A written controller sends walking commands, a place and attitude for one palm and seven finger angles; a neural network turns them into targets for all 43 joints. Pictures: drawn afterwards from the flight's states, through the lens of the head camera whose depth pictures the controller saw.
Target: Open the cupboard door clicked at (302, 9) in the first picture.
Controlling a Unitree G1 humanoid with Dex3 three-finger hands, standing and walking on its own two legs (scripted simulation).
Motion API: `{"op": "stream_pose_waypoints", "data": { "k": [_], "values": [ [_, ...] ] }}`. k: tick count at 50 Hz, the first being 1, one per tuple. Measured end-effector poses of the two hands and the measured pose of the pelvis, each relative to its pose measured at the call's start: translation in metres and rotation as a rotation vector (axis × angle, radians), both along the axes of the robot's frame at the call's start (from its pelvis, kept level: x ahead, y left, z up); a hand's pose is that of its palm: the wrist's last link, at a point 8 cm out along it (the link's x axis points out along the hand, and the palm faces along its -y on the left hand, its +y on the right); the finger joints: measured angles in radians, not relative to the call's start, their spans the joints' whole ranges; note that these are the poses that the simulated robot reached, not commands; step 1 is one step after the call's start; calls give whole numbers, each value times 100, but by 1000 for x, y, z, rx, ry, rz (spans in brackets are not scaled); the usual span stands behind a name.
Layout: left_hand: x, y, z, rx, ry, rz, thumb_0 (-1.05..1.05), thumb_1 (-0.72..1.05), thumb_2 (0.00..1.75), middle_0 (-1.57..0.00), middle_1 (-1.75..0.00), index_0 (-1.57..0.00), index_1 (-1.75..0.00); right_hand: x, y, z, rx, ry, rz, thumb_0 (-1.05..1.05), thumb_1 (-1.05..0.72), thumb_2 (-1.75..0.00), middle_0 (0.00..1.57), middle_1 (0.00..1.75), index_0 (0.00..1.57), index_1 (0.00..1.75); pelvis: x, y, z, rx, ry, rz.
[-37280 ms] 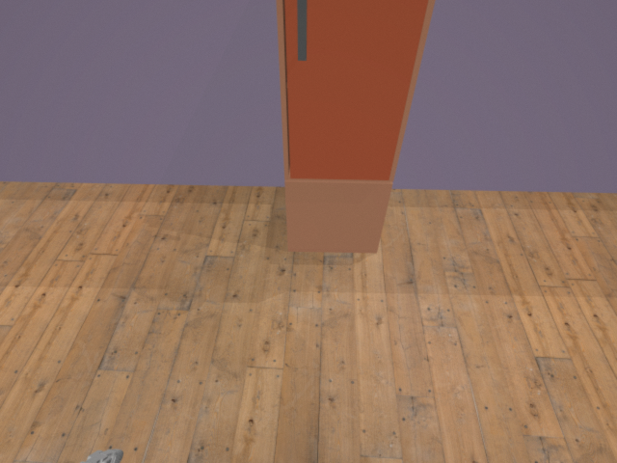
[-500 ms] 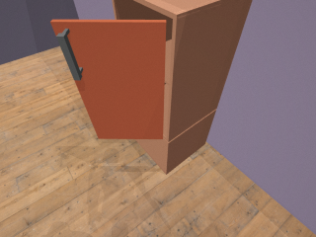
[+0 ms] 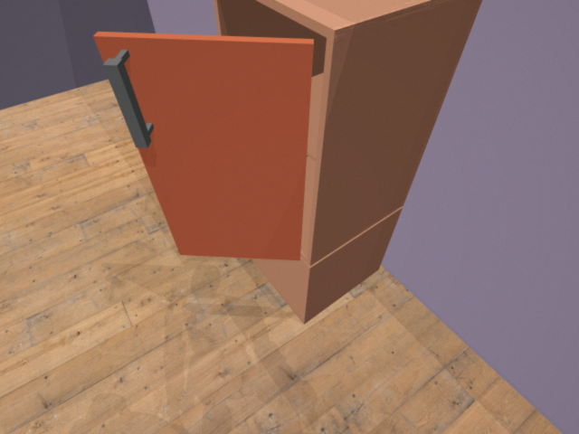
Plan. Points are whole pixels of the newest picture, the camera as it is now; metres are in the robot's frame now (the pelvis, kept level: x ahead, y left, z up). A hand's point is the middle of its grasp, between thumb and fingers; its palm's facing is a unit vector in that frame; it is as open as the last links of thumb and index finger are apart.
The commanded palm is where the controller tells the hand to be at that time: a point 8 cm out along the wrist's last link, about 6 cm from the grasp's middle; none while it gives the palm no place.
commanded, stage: come to a stop and stand still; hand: left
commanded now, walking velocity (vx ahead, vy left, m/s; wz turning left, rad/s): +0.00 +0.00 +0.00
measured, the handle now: (133, 100) +0.58 +0.31 +0.15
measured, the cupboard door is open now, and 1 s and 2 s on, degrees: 50 50 50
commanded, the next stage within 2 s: look again from close up in 0.04 s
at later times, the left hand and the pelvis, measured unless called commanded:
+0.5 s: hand out of the picture +0.03 +0.23 -0.18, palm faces -0.03 -0.97 -0.25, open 7.4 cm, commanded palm none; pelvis -0.01 +0.05 -0.01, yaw -3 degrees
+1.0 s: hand out of the picture -0.04 +0.23 -0.19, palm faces +0.03 -0.98 -0.19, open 7.4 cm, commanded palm none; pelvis -0.01 +0.05 -0.01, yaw -1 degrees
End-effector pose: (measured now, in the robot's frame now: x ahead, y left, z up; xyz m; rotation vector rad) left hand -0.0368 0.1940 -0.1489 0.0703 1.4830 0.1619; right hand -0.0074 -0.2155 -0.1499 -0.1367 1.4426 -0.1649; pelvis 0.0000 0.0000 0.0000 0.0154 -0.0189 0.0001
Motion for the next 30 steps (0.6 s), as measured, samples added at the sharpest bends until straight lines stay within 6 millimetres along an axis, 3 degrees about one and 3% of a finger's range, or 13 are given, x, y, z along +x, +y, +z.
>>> {"op": "stream_pose_waypoints", "data": {
  "k": [10, 16, 23, 30],
  "values": [
    [19, 21, 3, 45, -41, -54, 0, 91, 89, -20, -30, -20, -30, 15, -1, 0, -9, -39, -6, 1, -93, -90, 20, 30, 20, 30, 3, 9, -2, -17, 26, -27],
    [38, 52, -3, 68, -92, -105, 0, 91, 89, -20, -30, -20, -30, 27, 12, 0, -29, -167, -25, 1, -92, -90, 20, 30, 20, 30, 1, 27, -10, -23, 12, -50],
    [63, 82, 2, 108, -188, -130, 0, 91, 89, -20, -30, -20, -29, 19, 28, -4, -21, -177, -14, 1, -94, -90, 20, 30, 20, 30, -10, 42, -12, -16, -1, -59],
    [61, 93, 7, 107, -204, -154, 0, 91, 89, -20, -30, -20, -29, 2, 36, 0, -14, -165, -9, 1, -94, -90, 20, 30, 20, 30, -21, 50, -8, -11, 1, -65]
  ]
}}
